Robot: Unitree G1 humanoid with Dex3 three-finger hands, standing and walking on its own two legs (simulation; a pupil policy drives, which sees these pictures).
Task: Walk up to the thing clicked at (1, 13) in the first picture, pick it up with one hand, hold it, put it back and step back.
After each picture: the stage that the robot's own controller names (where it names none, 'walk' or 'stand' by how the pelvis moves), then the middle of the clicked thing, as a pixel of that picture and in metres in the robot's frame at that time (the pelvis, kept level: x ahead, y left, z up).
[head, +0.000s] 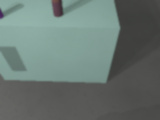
stand; out of the picture +0.96 +0.57 -0.07
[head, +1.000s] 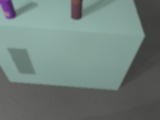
walk; (8, 7) +0.89 +0.43 -0.04
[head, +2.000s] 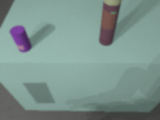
walk; (21, 39) +0.60 +0.29 -0.03
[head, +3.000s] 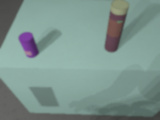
stand; (29, 45) +0.58 +0.28 -0.06
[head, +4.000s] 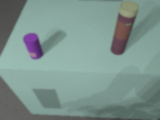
walk; (33, 46) +0.57 +0.24 -0.05
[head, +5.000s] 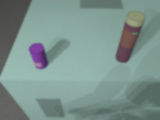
stand; (39, 56) +0.53 +0.20 -0.06
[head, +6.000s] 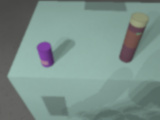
stand; (46, 55) +0.55 +0.19 -0.07
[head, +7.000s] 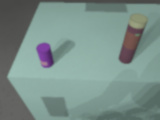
stand; (45, 55) +0.56 +0.19 -0.07
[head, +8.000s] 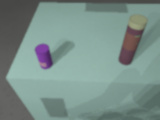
stand; (44, 56) +0.55 +0.20 -0.07
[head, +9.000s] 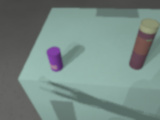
rise first; (55, 59) +0.54 +0.18 -0.06
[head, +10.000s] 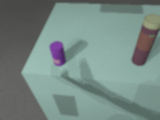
go down; (58, 54) +0.56 +0.17 -0.06
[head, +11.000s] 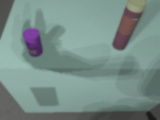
go down; (33, 43) +0.57 +0.16 -0.04
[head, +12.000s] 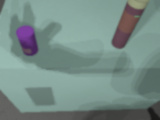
go down; (28, 41) +0.55 +0.17 -0.03
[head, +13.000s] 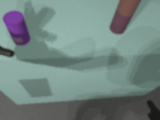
close in; (17, 29) +0.56 +0.18 +0.01
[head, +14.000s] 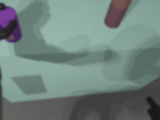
lift; (9, 25) +0.55 +0.18 +0.02
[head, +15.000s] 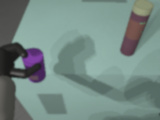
lift; (35, 66) +0.39 +0.16 +0.06
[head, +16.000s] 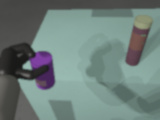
hold; (43, 71) +0.34 +0.14 +0.12
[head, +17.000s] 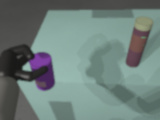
hold; (43, 72) +0.34 +0.14 +0.11
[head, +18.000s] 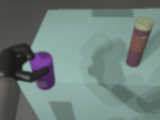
hold; (43, 71) +0.34 +0.14 +0.12
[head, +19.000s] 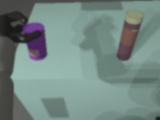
crouch; (36, 42) +0.46 +0.15 +0.13
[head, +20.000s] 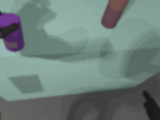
lower; (12, 33) +0.52 +0.16 +0.00
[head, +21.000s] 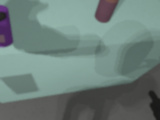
lower; out of the picture +0.54 +0.17 +0.03
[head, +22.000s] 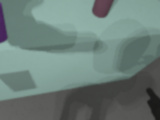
lower; out of the picture +0.55 +0.17 +0.04
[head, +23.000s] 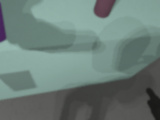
lower; out of the picture +0.54 +0.17 +0.04
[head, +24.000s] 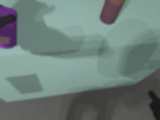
loosen; (5, 28) +0.53 +0.16 +0.03
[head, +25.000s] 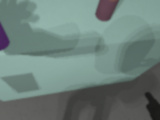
withdraw; out of the picture +0.52 +0.19 +0.02
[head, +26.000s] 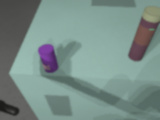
sink last; (48, 58) +0.49 +0.17 -0.02
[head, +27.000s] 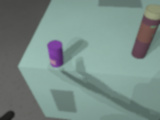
stand; (56, 54) +0.53 +0.16 -0.03
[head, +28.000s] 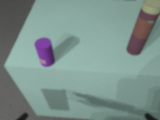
stand; (45, 52) +0.50 +0.17 -0.01
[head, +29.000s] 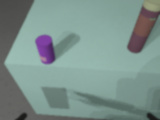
stand; (46, 50) +0.51 +0.17 +0.00
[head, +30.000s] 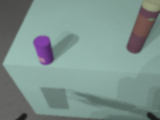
stand; (44, 50) +0.50 +0.17 +0.00
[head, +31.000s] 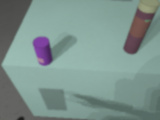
stand; (43, 51) +0.51 +0.17 +0.00
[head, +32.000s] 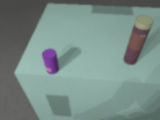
stand; (51, 61) +0.52 +0.17 -0.07
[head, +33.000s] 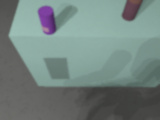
walk; (47, 21) +0.63 +0.16 -0.04
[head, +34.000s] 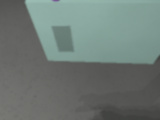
walk; out of the picture +0.94 +0.18 -0.04
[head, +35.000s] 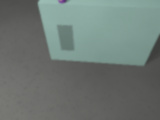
stand; out of the picture +1.17 +0.18 -0.05
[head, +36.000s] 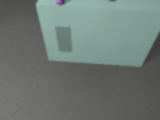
stand; out of the picture +1.15 +0.16 -0.07
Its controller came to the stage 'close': yes
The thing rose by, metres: 0.19
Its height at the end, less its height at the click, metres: +0.00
